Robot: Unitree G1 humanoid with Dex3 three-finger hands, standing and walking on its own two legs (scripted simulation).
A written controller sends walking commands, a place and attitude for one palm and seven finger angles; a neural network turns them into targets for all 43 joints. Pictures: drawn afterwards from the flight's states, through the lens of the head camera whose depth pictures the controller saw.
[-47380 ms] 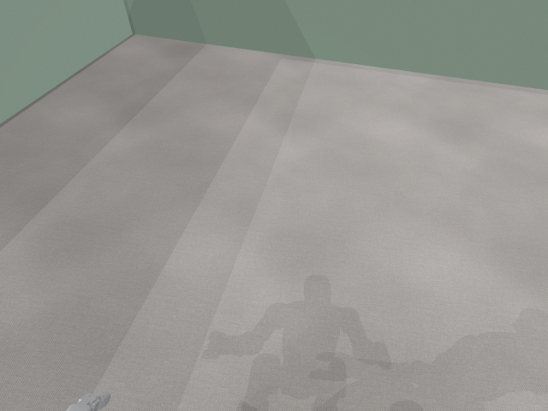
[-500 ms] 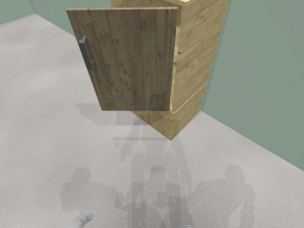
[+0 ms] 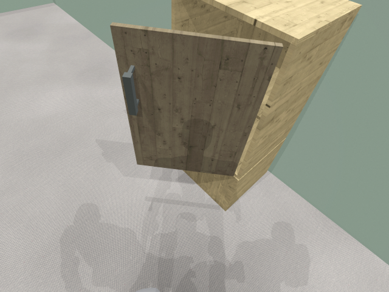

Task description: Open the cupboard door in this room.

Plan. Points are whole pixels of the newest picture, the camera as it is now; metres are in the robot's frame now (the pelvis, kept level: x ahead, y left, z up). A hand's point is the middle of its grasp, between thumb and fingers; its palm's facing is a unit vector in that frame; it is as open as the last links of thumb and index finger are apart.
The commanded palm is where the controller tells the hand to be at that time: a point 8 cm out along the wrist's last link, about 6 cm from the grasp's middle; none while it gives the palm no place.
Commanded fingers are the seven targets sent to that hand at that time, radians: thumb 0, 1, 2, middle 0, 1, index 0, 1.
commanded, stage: come to a stop and stand still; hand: left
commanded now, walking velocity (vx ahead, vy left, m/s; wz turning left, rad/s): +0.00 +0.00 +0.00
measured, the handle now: (132, 90) +0.61 +0.24 +0.03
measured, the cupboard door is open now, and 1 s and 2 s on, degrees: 41 41 41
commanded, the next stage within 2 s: look again from close up in 1.26 s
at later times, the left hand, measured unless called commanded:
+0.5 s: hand out of the picture +0.14 +0.16 -0.15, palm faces -0.03 -0.96 -0.27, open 7.3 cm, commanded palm none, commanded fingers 0.00 0.90 0.90 -0.20 -0.30 -0.20 -0.30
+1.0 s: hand out of the picture +0.03 +0.19 -0.17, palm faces +0.05 -0.98 -0.21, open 7.3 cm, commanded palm none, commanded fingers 0.00 0.90 0.90 -0.20 -0.30 -0.20 -0.30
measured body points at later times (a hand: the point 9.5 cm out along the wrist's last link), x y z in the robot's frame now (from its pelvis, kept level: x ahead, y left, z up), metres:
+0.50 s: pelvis +0.05 -0.03 +0.01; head +0.10 -0.05 +0.45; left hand +0.14 +0.21 -0.13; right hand +0.06 -0.27 -0.16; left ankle +0.03 +0.09 -0.69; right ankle +0.02 -0.13 -0.72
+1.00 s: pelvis +0.02 +0.00 +0.01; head +0.05 +0.02 +0.46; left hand +0.03 +0.25 -0.15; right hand +0.10 -0.22 -0.14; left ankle +0.04 +0.11 -0.72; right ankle -0.02 -0.12 -0.71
